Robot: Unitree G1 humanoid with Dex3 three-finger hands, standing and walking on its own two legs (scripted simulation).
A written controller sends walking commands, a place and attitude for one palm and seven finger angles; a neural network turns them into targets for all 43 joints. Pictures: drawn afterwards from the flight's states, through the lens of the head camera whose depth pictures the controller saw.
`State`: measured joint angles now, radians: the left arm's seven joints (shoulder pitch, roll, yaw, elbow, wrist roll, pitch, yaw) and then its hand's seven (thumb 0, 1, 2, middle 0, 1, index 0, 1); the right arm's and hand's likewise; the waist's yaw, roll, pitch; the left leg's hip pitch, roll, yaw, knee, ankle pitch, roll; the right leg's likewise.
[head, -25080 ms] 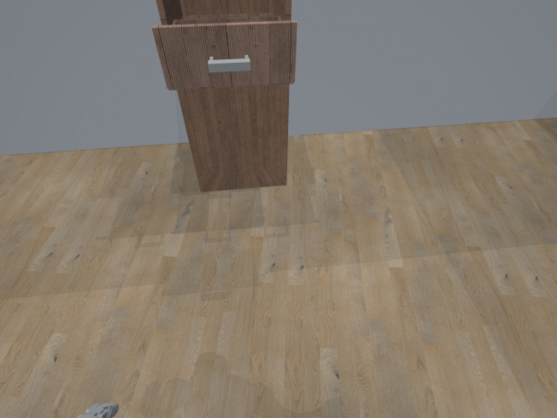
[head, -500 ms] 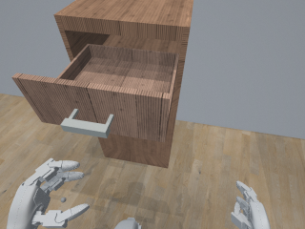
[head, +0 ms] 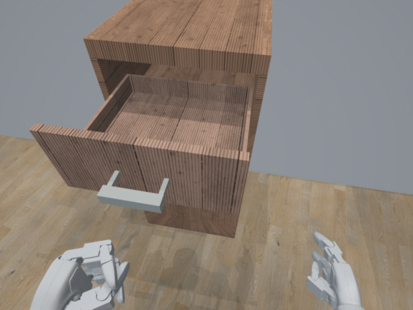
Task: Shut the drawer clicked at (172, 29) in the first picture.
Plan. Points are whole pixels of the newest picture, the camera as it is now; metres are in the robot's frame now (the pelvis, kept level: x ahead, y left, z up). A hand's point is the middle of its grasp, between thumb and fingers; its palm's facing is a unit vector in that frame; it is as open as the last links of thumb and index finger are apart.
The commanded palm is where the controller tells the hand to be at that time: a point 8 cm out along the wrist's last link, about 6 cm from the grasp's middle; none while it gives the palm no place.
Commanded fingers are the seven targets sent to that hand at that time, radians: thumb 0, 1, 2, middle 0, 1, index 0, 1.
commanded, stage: raise the hand and make a fist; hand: left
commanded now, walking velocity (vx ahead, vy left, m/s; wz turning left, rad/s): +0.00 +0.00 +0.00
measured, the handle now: (136, 189) +0.32 +0.18 +0.07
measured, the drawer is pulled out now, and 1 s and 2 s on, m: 0.28 0.28 0.28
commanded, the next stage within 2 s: bring the fist close to the handle in 0.76 s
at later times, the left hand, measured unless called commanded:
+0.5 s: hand (85, 273) +0.13 +0.16 +0.17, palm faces -0.03 -0.99 -0.13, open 3.2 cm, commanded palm +0.09 +0.21 +0.17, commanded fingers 0.00 0.90 0.90 -1.40 -1.60 -1.40 -1.60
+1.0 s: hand (109, 263) +0.16 +0.15 +0.14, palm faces -0.05 -0.99 -0.12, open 3.2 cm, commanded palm +0.11 +0.21 +0.16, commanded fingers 0.00 0.90 0.90 -1.40 -1.60 -1.40 -1.60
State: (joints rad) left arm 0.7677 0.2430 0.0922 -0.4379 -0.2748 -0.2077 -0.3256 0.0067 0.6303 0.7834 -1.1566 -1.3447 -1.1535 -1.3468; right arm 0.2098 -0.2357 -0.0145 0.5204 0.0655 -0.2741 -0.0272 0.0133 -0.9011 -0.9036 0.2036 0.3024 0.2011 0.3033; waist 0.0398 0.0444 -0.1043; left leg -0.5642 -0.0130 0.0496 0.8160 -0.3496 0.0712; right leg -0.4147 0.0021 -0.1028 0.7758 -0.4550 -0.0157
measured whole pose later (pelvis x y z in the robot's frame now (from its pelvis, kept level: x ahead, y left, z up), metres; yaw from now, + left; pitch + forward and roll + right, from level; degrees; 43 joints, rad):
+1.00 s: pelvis +0.00 -0.04 +0.02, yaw +0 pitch -1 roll -1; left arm 0.60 0.30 0.26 -0.38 -0.36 -0.01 -0.36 0.01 0.90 0.90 -1.40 -1.59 -1.40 -1.60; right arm 0.24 -0.28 0.04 0.61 0.09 -0.38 -0.07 0.01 -0.90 -0.90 0.20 0.30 0.20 0.30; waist 0.04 0.08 -0.09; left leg -0.36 0.02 0.03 0.65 -0.28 0.01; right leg -0.21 0.05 -0.11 0.60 -0.39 -0.06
